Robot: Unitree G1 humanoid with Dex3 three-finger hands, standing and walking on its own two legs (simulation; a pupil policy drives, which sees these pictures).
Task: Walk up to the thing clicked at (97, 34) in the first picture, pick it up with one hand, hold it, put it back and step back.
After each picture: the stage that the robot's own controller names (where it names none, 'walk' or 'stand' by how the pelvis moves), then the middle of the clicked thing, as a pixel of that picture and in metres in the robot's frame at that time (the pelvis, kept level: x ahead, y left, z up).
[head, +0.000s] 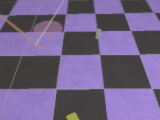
stand; (98, 33) +1.61 -0.15 -0.72
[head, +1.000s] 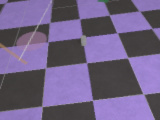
walk; (83, 40) +1.48 +0.16 -0.70
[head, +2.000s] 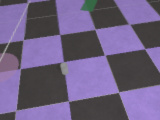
walk; (64, 68) +0.96 +0.27 -0.71
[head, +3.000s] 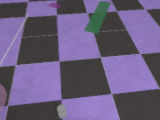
walk; (62, 111) +0.55 +0.20 -0.70
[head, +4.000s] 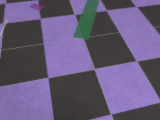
stand; out of the picture +0.26 +0.18 -0.70
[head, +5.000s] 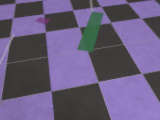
stand; out of the picture +0.21 +0.20 -0.71
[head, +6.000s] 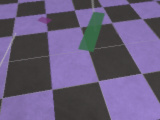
stand; out of the picture +0.23 +0.21 -0.72
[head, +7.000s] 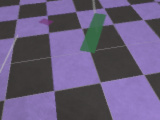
stand; out of the picture +0.23 +0.20 -0.73
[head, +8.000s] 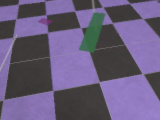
stand; out of the picture +0.23 +0.21 -0.73
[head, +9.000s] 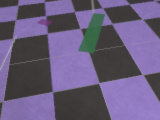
stand; out of the picture +0.22 +0.21 -0.73
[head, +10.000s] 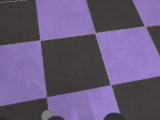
go down; (48, 117) +0.28 +0.19 -0.55
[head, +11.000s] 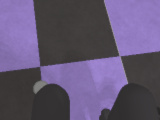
go down; (42, 90) +0.34 +0.18 -0.32
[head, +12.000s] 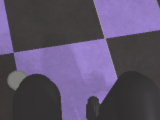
close in; (19, 81) +0.33 +0.20 -0.26
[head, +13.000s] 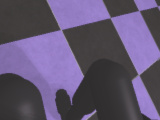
close; out of the picture +0.35 +0.21 -0.23
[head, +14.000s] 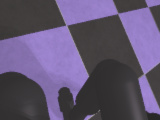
close; out of the picture +0.35 +0.22 -0.22
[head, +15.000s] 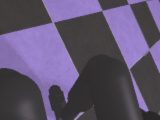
lift; out of the picture +0.33 +0.22 -0.22
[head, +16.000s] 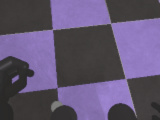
lift; (58, 108) +0.31 +0.17 -0.48
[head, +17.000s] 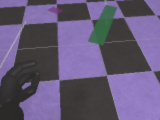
go down; out of the picture +0.27 +0.16 -0.67
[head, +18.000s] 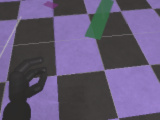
hold; out of the picture +0.27 +0.16 -0.67
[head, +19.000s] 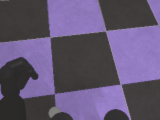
crouch; (55, 113) +0.30 +0.17 -0.51
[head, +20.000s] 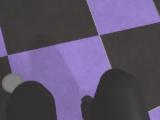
lower; (14, 84) +0.34 +0.19 -0.26
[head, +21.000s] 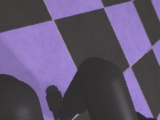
lower; out of the picture +0.33 +0.22 -0.23
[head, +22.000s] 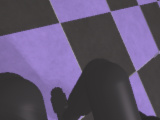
lower; out of the picture +0.33 +0.22 -0.23
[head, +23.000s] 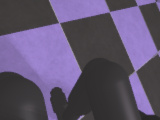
lower; out of the picture +0.33 +0.22 -0.23
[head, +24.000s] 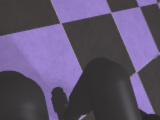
lower; out of the picture +0.34 +0.21 -0.23
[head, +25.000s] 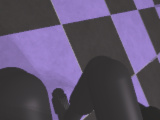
loosen; out of the picture +0.33 +0.21 -0.21
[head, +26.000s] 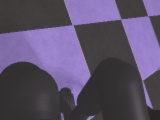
stand; out of the picture +0.33 +0.21 -0.21
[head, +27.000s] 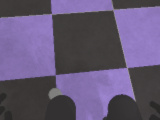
walk; (56, 95) +0.34 +0.16 -0.44
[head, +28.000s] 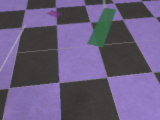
stand; out of the picture +0.27 +0.16 -0.66
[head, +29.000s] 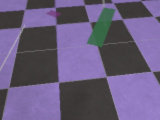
stand; out of the picture +0.27 +0.16 -0.66
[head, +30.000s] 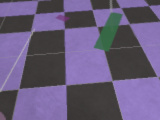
stand; out of the picture +0.28 +0.15 -0.71
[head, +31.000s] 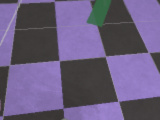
walk; out of the picture +0.34 +0.11 -0.70
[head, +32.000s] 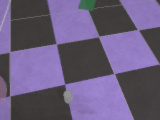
walk; (68, 97) +0.53 +0.12 -0.70
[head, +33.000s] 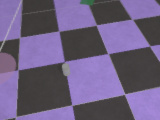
walk; (66, 69) +0.85 +0.22 -0.69
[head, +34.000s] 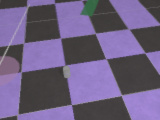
stand; (66, 72) +0.96 +0.21 -0.71
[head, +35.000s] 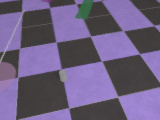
stand; (63, 75) +0.95 +0.24 -0.73
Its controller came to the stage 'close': yes
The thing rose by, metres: 0.01
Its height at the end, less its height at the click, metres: +0.00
